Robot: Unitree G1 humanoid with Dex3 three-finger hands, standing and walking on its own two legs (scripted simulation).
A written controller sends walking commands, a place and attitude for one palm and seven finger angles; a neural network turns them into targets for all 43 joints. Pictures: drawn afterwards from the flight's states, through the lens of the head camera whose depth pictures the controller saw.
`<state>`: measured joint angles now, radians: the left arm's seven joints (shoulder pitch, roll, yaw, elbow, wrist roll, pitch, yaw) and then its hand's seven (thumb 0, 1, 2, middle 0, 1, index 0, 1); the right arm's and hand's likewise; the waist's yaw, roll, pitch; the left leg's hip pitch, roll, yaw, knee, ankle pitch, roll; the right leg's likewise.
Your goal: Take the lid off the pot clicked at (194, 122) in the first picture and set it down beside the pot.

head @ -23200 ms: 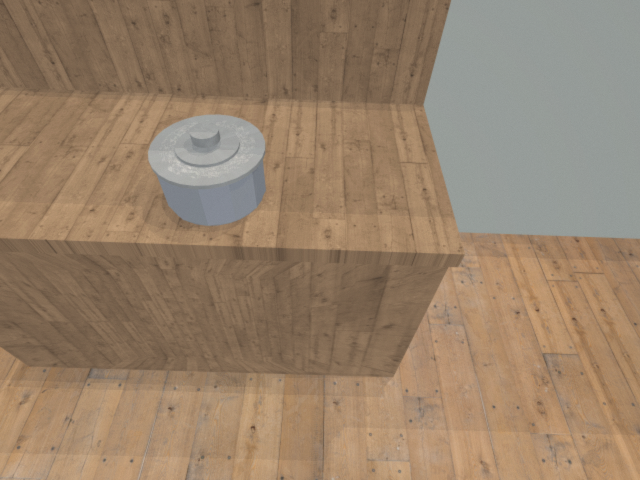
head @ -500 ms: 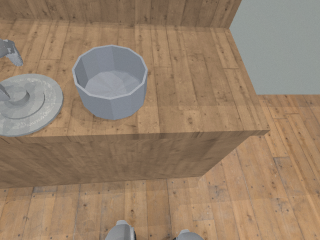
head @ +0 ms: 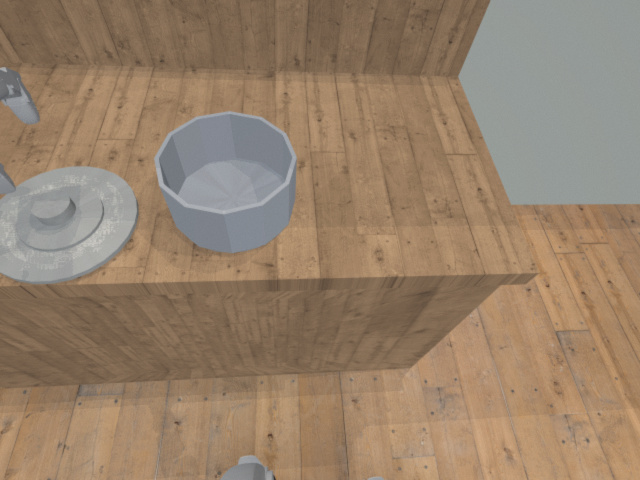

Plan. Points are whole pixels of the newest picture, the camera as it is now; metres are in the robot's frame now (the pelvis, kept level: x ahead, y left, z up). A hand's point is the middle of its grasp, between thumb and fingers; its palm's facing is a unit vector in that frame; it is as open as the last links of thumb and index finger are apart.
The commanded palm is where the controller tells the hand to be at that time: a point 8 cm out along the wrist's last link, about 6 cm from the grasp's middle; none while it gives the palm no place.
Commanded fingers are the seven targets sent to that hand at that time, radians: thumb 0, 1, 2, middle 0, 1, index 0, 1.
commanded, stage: draw the hand back to the body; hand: left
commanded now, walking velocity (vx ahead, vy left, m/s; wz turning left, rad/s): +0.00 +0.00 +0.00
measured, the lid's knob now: (53, 207) +0.49 +0.35 +0.00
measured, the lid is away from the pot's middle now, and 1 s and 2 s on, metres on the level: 0.25 0.25 0.25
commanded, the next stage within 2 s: none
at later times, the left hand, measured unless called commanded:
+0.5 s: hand out of the picture +0.43 +0.36 +0.13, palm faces -0.39 -0.15 -0.91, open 11.0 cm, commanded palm +0.42 +0.34 +0.20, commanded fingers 0.00 0.06 0.50 -0.30 -0.95 -0.30 -0.95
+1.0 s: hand (10, 146) +0.41 +0.28 +0.19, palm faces +0.45 -0.86 -0.24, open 10.3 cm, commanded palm +0.34 +0.31 +0.20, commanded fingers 0.00 0.39 0.66 -0.26 -0.69 -0.26 -0.69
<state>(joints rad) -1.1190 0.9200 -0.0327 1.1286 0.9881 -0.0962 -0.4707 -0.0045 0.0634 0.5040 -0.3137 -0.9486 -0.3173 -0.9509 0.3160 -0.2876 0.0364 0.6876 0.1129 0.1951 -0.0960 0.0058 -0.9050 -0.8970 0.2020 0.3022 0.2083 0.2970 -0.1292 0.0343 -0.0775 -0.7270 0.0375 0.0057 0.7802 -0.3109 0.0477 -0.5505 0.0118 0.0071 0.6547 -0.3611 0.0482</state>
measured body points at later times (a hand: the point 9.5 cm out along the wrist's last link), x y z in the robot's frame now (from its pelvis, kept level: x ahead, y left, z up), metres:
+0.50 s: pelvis +0.00 +0.00 +0.01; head +0.08 +0.02 +0.45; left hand +0.45 +0.36 +0.18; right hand +0.06 -0.27 -0.11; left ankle +0.03 +0.09 -0.71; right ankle -0.03 -0.17 -0.71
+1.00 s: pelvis +0.02 -0.02 +0.03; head +0.04 -0.02 +0.48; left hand +0.38 +0.32 +0.20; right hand +0.16 -0.27 -0.07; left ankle +0.03 +0.09 -0.71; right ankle -0.03 -0.17 -0.71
